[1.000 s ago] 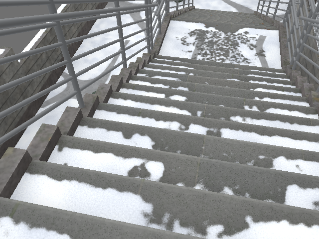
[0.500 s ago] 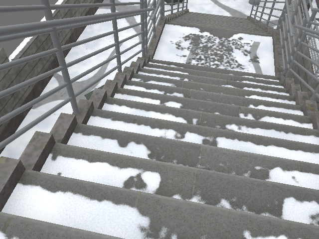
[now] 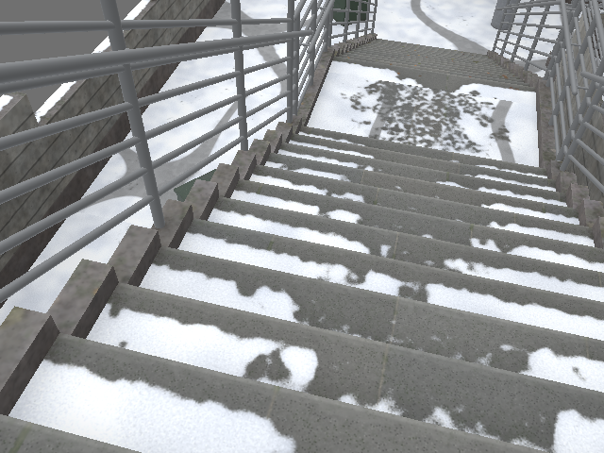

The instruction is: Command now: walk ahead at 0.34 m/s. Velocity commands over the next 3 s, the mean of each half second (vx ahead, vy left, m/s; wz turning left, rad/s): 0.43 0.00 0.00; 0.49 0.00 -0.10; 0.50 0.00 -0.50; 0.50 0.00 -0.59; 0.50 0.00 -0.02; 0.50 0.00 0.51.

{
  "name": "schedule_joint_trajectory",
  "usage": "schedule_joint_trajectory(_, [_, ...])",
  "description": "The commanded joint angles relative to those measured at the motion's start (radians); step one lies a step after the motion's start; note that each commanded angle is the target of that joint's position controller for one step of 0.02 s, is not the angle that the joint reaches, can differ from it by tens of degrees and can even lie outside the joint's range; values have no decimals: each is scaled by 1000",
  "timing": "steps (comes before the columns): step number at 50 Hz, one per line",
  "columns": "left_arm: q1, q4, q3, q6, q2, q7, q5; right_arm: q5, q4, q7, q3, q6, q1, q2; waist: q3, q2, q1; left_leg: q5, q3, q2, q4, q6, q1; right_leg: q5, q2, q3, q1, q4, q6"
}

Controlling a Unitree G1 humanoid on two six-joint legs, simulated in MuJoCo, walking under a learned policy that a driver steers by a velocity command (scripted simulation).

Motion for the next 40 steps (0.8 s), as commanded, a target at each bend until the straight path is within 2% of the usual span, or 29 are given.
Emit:
schedule_joint_trajectory(1, [-104, -71, -6, 11, 49, 1, -2, 4, 56, -12, -37, 6, 333, -135, 51, 186, -195, -102, -299, 171, -200, 38, 387, 13, 20, -39, -514, 305, -38])
schedule_joint_trajectory(2, [-140, -119, -2, -57, -6, -26, 61, -85, 123, 23, -18, -67, 702, -129, 12, 413, -329, -344, -791, 302, -407, 280, 548, -274, 190, 149, -781, 606, -81])
schedule_joint_trajectory(3, [-197, -131, 3, -93, 23, -19, 25, -114, 149, 44, -3, -103, 675, -109, 250, 243, -292, -441, -821, 398, -451, 316, 490, -115, 139, 356, -1024, 649, -154])
schedule_joint_trajectory(4, [-205, -126, 11, -111, 66, -8, 12, -77, 84, 60, 14, -103, 469, -55, 221, 105, -211, -354, -717, 374, -432, 302, 414, 25, 112, 323, -968, 694, -182])
schedule_joint_trajectory(5, [-212, -143, 37, -55, 188, 2, -22, 38, 3, 0, -20, -40, 143, -201, 210, 18, -25, 57, -479, 331, -324, 165, 257, 124, -27, 161, -790, 518, -96])
schedule_joint_trajectory(6, [-152, -119, 32, -25, 143, 1, 3, 36, -37, -10, -11, -27, 107, -169, 123, 10, -21, 285, -398, 290, -300, 153, 163, 125, -27, 126, -618, 503, -54])
schedule_joint_trajectory(10, [-165, -138, -61, -33, -123, -49, 96, -107, 50, -16, 83, -89, 315, 139, 151, 38, -81, 179, -227, 202, -251, 177, 56, 727, -75, 203, -648, 331, -95])
schedule_joint_trajectory(11, [-289, -191, 18, -11, 122, -33, -8, 33, 16, -26, 30, -68, 180, -80, 126, 140, -19, 272, -219, 162, -220, 111, 51, 659, -22, 85, -592, 282, -50])
schedule_joint_trajectory(14, [-337, -191, -8, 1, 56, -63, -1, 46, 3, -37, 47, -46, 190, -61, 60, 87, -51, 3, -157, 127, -110, 79, -175, 974, 29, 20, -291, 130, -39])
schedule_joint_trajectory(16, [-411, -202, -17, 14, 38, -64, -3, 24, 7, -44, 43, -35, 221, -77, 127, 99, -84, -68, -197, 144, -49, 92, -162, 917, 16, 32, -340, 95, -34])
schedule_joint_trajectory(17, [-316, -208, -66, -19, -18, -66, 86, -138, 76, -2, 105, -71, 404, 53, 196, 80, -94, -78, -222, 199, -47, 138, -186, 930, -78, 137, -363, 44, -71])
schedule_joint_trajectory(18, [-501, -233, -20, 4, 73, -52, 1, 6, 10, -31, 44, -44, 216, -77, 180, 111, -127, -35, -188, 146, 2, 98, -124, 856, 22, -5, -377, -15, -35])
schedule_joint_trajectory(19, [-549, -259, -23, 8, 85, -45, -18, 15, 4, -42, 43, -25, 245, -96, 172, 97, -169, 11, -209, 153, 74, 96, -96, 817, 6, 20, -359, -30, -35])
schedule_joint_trajectory(20, [-561, -267, -26, 6, 70, -41, -34, 1, 12, -53, 44, -15, 276, -90, 175, 96, -185, 51, -225, 155, 120, 100, -43, 768, -1, 27, -364, -94, -27])
schedule_joint_trajectory(21, [-399, -204, -63, -19, 37, -51, 85, -97, 100, -8, 108, -33, 477, 41, 179, 7, -143, -50, -334, 231, 149, 113, 2, 798, -113, 139, -335, -210, -56])
schedule_joint_trajectory(22, [-471, -216, -17, -4, 99, -30, -48, -22, 39, -53, 40, -10, 290, -105, 199, 87, -158, 145, -230, 161, 245, 110, 37, 703, -5, -17, -315, -217, -26])
schedule_joint_trajectory(23, [-363, -159, -20, -7, 106, -24, -48, -17, 38, -64, 33, 7, 320, -125, 154, 22, -148, 272, -208, 130, 436, 116, 54, 663, -9, 1, -198, -291, -38])
schedule_joint_trajectory(24, [4, -50, -12, -44, 142, -49, 45, -127, 111, 48, 85, -7, 442, -70, 53, -88, 11, 229, -275, 139, 563, 81, -60, 808, -33, 35, 156, -321, -67])
schedule_joint_trajectory(25, [266, 10, 34, -40, 198, -54, 75, -121, 121, 127, 63, -11, 372, -102, 4, -142, 169, 135, -206, 9, 958, 33, -365, 775, -44, 16, 513, -186, -154])
schedule_joint_trajectory(26, [317, -9, 36, -37, 300, -78, 61, -58, 116, 154, 80, -26, 512, 22, -337, -302, 90, -475, -171, -94, 1457, -5, -561, 1289, -240, 187, 849, 129, -370])
schedule_joint_trajectory(28, [199, 1, 45, -60, 310, -90, 58, 6, -141, 134, 63, -75, 129, -97, -83, -162, 132, -325, -212, -52, 1558, -7, -1193, 473, -417, 623, 724, -124, -458])
schedule_joint_trajectory(29, [42, -20, -2, -54, 155, -99, 79, -14, -106, 90, 70, -71, 124, -108, 46, 108, 61, -50, -267, 50, 1386, 25, -1095, 184, -342, 449, 434, -224, -320])
schedule_joint_trajectory(31, [-181, -86, -81, -72, -29, -65, 96, -54, -76, 46, 97, -47, 238, -4, 147, 111, -113, 374, -331, 207, 885, 63, -711, 297, -261, 334, -181, -320, -299])
schedule_joint_trajectory(33, [-245, -118, -109, -114, -72, -28, 42, -91, -111, 59, 96, -25, 107, 0, 120, 68, -83, 549, -192, 193, 500, 68, -426, 220, -109, 145, -508, -315, -271])
schedule_joint_trajectory(36, [31, -18, -101, -133, 72, -32, 72, -104, -129, 74, 111, -16, 85, 11, 49, -16, -50, 616, -152, 151, 518, -17, -434, 358, -107, 204, -420, -177, -315])
schedule_joint_trajectory(37, [-43, -59, -40, -90, 235, -16, -70, 2, -145, 24, 72, 24, 84, -32, -18, -81, -131, 518, -101, 121, 442, -38, -309, 584, -140, 222, -361, -179, -266])
schedule_joint_trajectory(38, [10, -33, -51, -82, 160, -10, -84, 28, -155, 8, 54, 23, -4, -80, 26, -10, -74, 701, -161, 154, 335, -29, -456, 433, -112, 235, -227, -95, -252])
schedule_joint_trajectory(39, [207, 31, -114, -120, 2, -4, 64, -121, -171, 46, 120, -13, -79, -4, 117, 113, 65, 807, -261, 208, 237, -60, -859, 323, -166, 295, 56, -29, -296])
schedule_joint_trajectory(40, [148, -6, -71, -80, 95, 11, -48, -10, -217, 22, 50, -4, -204, -66, 88, 3, 18, 715, -169, 162, 200, -50, -712, 232, -149, 357, -18, -22, -279])
Next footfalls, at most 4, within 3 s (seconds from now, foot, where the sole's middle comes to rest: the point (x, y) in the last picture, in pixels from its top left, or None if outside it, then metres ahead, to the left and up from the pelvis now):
0.48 right None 0.33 -0.12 -0.93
1.04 left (272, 442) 0.67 0.12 -1.09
1.64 right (391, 385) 0.95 -0.25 -1.25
2.10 left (356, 321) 1.29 -0.16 -1.42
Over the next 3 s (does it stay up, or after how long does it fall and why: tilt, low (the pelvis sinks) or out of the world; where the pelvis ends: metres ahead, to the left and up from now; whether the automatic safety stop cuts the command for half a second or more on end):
stays up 1.54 -0.36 -0.80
